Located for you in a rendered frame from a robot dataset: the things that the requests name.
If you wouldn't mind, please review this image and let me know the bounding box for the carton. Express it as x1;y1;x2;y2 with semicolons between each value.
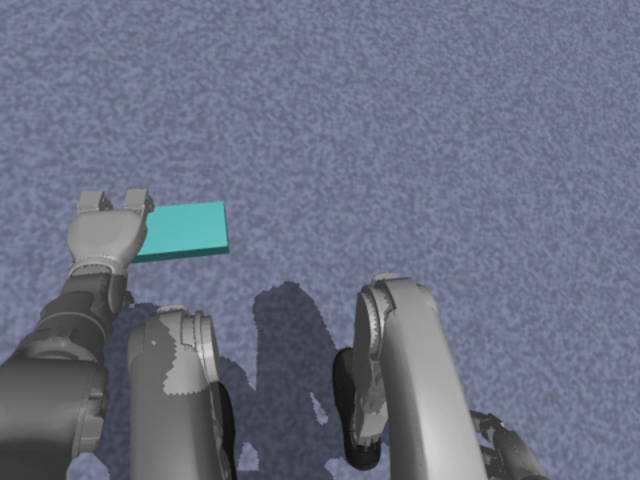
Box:
120;201;229;264

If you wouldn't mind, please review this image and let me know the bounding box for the right robot hand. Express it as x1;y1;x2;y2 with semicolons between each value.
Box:
469;410;545;480

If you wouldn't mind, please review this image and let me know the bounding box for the left robot arm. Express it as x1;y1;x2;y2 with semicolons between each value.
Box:
0;257;128;480

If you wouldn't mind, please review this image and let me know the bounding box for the right robot foot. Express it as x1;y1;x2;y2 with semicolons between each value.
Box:
332;348;381;471

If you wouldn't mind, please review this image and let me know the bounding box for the left robot foot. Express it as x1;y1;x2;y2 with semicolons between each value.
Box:
218;382;237;480

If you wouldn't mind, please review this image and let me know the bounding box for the left robot hand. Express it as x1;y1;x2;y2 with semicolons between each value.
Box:
67;189;155;305

